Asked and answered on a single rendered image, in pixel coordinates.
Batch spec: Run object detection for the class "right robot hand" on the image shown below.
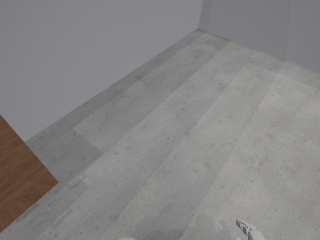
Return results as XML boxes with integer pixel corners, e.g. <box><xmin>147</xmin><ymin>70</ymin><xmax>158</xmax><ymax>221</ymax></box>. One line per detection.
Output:
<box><xmin>235</xmin><ymin>219</ymin><xmax>265</xmax><ymax>240</ymax></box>

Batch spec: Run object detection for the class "cabinet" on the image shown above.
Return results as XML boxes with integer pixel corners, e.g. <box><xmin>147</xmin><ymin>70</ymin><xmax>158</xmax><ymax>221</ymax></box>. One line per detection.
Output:
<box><xmin>0</xmin><ymin>115</ymin><xmax>59</xmax><ymax>233</ymax></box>

